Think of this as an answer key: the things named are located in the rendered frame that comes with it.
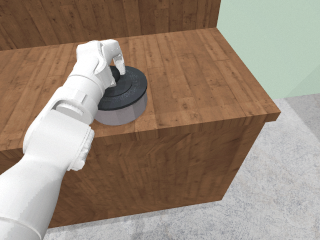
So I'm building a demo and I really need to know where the table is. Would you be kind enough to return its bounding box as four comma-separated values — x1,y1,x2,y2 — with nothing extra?
0,0,281,229

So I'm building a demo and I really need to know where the lid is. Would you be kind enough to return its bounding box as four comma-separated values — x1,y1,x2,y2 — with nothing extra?
97,65,148,111

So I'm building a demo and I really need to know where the robot left hand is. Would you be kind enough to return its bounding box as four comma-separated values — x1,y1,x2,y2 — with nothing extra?
100,39,126,88

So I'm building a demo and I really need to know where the robot left upper arm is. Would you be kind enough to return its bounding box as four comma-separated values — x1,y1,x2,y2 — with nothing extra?
0,109,95,240

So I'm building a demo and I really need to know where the knob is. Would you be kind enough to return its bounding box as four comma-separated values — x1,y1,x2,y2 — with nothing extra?
109,65,120,83

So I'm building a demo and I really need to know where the pot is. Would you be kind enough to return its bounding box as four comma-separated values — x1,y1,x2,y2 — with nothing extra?
94,90,148,126

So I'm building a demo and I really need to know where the left robot forearm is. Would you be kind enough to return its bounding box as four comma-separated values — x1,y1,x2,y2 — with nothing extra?
23,40,113,154

